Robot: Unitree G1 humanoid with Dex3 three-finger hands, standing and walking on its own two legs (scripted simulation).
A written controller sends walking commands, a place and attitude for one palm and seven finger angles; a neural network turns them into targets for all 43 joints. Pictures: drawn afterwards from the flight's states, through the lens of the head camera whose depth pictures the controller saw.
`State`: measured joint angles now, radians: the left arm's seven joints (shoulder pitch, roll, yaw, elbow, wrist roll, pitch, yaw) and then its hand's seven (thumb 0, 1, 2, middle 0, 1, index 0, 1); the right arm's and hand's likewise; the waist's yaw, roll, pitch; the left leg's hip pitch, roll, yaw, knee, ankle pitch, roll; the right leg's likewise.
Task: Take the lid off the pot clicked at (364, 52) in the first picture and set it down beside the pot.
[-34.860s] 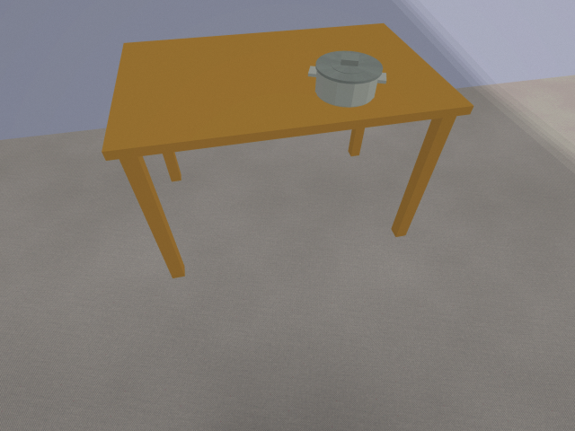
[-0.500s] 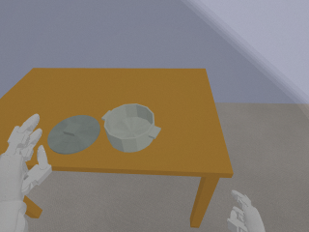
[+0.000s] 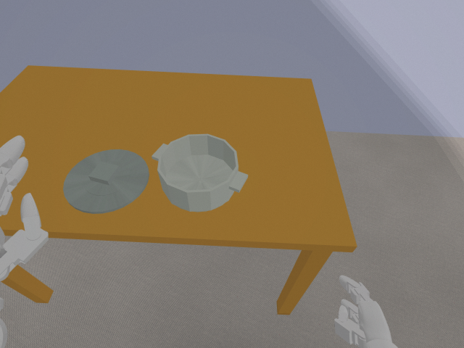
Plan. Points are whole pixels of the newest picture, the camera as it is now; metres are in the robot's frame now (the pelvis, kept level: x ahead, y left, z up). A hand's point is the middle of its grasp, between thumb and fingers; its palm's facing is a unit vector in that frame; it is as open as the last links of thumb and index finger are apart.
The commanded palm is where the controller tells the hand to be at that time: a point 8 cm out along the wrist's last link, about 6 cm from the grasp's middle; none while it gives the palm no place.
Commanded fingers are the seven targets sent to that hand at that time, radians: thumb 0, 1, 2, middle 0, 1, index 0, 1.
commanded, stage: step back with the hand held close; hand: left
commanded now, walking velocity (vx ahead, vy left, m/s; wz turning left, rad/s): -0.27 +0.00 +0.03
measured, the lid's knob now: (104, 173) +0.48 +0.37 -0.06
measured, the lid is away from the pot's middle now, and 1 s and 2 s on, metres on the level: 0.24 0.24 0.24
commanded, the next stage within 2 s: stop stepping back and stand still in 1.06 s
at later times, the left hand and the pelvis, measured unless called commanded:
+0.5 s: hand (28, 285) +0.15 +0.25 +0.15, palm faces +0.29 -0.85 -0.44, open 7.4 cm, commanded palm +0.08 +0.30 +0.17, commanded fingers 0.00 0.90 0.90 -0.20 -0.30 -0.20 -0.30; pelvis -0.05 +0.02 -0.01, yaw +0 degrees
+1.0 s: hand out of the picture +0.06 +0.24 +0.16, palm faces +0.34 -0.85 -0.40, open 7.4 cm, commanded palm -0.01 +0.28 +0.17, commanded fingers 0.00 0.90 0.90 -0.20 -0.30 -0.20 -0.30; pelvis -0.14 +0.00 -0.03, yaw -1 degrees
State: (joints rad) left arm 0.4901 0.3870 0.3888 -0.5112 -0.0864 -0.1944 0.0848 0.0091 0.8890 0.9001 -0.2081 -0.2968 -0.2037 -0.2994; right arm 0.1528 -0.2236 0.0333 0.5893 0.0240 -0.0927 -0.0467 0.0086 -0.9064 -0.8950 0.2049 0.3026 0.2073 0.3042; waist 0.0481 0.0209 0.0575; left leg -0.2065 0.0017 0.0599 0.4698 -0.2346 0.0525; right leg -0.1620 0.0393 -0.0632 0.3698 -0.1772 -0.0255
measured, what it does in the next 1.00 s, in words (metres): walks backwards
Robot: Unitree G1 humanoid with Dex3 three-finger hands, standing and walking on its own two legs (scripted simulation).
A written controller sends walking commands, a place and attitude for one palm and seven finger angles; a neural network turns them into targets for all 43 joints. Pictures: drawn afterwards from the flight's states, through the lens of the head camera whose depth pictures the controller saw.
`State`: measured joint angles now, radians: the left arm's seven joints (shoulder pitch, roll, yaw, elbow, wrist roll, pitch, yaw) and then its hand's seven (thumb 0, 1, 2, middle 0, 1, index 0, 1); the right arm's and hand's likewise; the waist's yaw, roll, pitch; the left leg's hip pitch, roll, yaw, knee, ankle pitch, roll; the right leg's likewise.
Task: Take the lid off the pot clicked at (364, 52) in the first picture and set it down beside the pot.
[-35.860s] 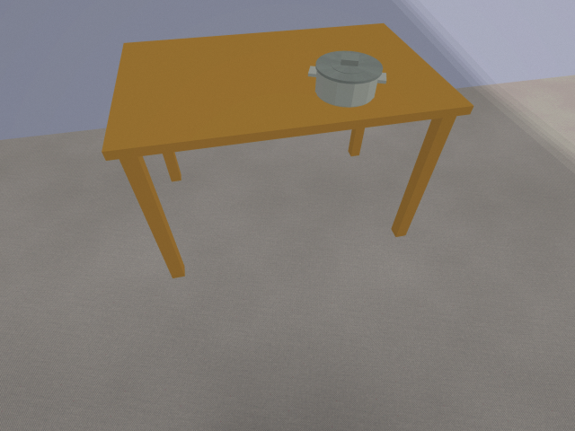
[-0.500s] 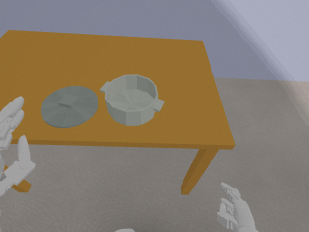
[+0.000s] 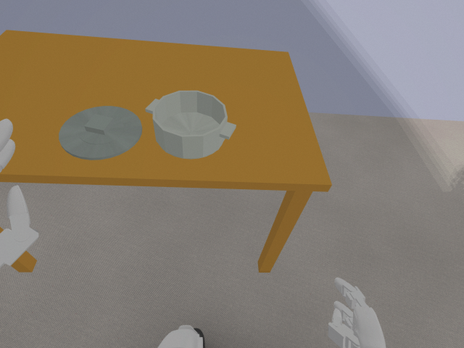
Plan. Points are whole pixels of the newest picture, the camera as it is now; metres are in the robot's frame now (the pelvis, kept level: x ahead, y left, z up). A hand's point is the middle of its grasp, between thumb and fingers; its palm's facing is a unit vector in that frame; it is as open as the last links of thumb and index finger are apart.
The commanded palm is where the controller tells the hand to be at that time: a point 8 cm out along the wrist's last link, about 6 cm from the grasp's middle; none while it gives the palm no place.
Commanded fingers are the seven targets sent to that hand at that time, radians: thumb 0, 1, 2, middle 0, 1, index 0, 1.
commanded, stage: step back with the hand held close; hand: left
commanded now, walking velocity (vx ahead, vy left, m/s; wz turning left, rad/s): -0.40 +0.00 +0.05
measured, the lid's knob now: (99, 124) +0.62 +0.38 -0.04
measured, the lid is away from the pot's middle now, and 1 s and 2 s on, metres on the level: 0.24 0.24 0.24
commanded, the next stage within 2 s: stop stepping back and stand still in 0.06 s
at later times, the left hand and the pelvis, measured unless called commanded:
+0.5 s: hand out of the picture +0.07 +0.23 +0.19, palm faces +0.25 -0.82 -0.51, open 7.4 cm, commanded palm +0.01 +0.29 +0.20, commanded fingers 0.00 0.90 0.90 -0.20 -0.30 -0.20 -0.30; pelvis -0.12 +0.01 +0.00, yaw +0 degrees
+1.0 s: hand out of the picture +0.02 +0.29 +0.20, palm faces +0.34 -0.85 -0.41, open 7.4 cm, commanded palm none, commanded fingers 0.00 0.90 0.90 -0.20 -0.30 -0.20 -0.30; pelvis -0.19 +0.06 +0.01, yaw +3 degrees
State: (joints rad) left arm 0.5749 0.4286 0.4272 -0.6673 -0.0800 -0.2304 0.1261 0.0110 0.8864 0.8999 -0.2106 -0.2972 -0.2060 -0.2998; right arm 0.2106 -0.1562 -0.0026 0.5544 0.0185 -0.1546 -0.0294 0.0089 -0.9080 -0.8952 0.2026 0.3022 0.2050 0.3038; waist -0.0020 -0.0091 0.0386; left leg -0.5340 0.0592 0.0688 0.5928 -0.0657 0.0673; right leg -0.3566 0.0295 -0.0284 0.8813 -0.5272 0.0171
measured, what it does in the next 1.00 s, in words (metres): walks backwards: right foot, then left foot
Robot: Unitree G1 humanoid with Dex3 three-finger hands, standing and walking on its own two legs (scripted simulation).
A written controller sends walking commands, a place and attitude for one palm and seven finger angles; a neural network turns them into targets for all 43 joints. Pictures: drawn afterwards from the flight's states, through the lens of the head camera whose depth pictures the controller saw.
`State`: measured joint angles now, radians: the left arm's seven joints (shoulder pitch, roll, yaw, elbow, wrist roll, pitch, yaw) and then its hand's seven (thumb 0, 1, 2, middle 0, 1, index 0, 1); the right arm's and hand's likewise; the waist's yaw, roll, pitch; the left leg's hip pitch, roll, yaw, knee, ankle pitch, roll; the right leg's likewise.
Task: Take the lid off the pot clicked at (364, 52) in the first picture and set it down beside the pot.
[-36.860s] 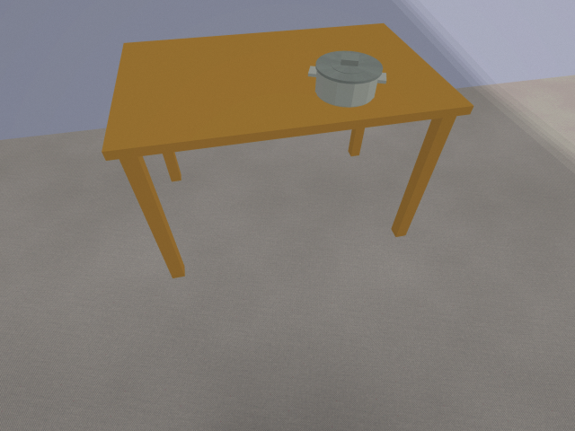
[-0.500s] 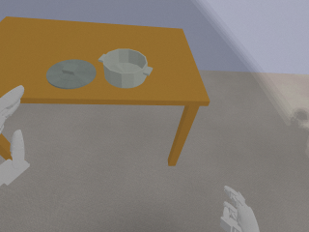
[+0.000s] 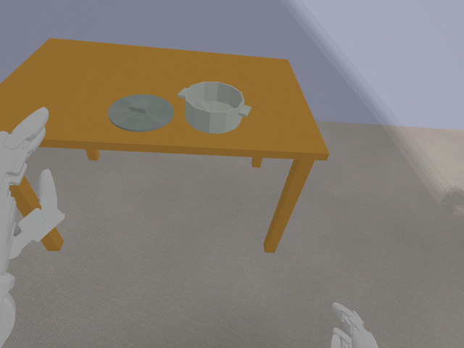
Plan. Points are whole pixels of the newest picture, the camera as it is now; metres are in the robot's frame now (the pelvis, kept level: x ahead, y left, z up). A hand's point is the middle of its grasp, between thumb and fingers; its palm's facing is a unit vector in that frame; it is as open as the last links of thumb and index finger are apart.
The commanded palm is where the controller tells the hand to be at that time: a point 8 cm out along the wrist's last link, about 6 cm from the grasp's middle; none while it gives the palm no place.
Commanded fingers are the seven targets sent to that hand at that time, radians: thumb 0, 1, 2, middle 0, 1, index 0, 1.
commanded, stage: stop stepping back and stand still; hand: left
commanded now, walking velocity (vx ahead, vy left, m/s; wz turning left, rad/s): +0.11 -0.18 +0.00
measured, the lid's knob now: (141, 105) +0.82 +0.29 -0.04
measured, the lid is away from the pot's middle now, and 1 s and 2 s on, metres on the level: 0.24 0.24 0.24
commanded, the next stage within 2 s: let the arm hang, fingers relaxed in 1.12 s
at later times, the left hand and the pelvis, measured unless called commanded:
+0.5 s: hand out of the picture +0.13 +0.09 -0.17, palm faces -0.03 -0.99 -0.13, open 7.4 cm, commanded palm none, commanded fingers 0.00 0.90 0.90 -0.20 -0.30 -0.20 -0.30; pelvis +0.03 -0.07 +0.00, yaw +1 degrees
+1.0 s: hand out of the picture +0.14 +0.09 -0.16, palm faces +0.08 -0.98 -0.20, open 7.3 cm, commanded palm none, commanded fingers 0.00 0.90 0.90 -0.20 -0.30 -0.20 -0.30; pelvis +0.11 -0.09 +0.01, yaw +2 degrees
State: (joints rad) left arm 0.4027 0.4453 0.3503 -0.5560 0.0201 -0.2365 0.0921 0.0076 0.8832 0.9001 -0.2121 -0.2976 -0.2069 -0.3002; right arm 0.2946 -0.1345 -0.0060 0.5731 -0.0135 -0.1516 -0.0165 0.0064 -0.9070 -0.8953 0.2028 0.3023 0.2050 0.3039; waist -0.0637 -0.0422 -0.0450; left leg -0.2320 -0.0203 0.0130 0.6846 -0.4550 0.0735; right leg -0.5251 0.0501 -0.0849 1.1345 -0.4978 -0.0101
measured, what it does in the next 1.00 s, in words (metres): walks ahead: right foot, then left foot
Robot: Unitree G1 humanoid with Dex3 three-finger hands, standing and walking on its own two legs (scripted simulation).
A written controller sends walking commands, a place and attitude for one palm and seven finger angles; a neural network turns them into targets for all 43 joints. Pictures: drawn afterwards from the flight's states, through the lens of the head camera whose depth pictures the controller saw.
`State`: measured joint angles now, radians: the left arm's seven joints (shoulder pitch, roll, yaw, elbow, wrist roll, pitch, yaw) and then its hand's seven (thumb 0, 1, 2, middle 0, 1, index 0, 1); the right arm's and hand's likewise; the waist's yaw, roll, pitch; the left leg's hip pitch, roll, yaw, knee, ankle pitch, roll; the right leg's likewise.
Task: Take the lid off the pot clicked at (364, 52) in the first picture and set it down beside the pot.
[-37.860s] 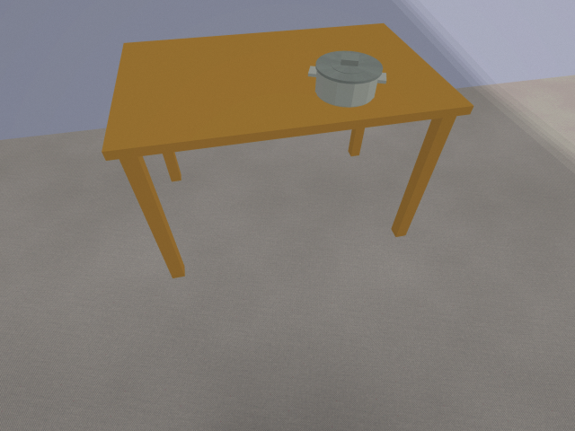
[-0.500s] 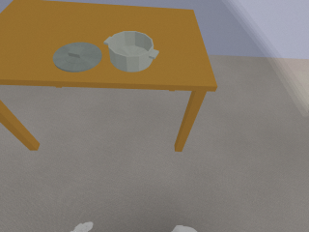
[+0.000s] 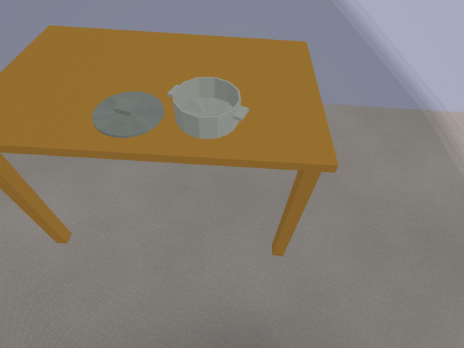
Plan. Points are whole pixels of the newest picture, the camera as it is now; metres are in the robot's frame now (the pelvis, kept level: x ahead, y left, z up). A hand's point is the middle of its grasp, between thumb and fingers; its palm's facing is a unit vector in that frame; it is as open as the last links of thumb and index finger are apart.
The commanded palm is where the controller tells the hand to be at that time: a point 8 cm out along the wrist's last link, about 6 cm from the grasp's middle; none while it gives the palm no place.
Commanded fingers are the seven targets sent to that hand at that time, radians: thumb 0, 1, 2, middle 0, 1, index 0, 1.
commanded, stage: stop stepping back and stand still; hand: left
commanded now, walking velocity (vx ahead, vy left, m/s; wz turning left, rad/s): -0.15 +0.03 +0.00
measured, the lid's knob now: (127, 106) +0.73 +0.35 -0.06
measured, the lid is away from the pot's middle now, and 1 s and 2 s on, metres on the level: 0.24 0.24 0.24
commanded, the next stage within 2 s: let the arm hang, fingers relaxed in 0.12 s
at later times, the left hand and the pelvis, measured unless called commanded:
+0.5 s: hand out of the picture +0.03 +0.18 -0.17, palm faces +0.04 -0.98 -0.19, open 7.4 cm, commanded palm none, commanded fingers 0.00 0.90 0.90 -0.20 -0.30 -0.20 -0.30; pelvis -0.03 +0.01 +0.00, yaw +0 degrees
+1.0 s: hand out of the picture -0.04 +0.17 -0.18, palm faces +0.05 -0.99 -0.15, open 7.4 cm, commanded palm none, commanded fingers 0.00 0.90 0.90 -0.20 -0.30 -0.20 -0.30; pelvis -0.03 +0.01 +0.00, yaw +0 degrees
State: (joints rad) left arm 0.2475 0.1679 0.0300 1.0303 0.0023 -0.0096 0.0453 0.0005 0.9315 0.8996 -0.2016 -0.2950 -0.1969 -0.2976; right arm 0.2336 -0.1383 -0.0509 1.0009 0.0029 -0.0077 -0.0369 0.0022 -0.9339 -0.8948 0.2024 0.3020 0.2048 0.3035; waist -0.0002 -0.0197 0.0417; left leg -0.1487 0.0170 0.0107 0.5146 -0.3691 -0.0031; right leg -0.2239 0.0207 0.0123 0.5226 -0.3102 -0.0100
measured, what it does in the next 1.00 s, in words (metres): stands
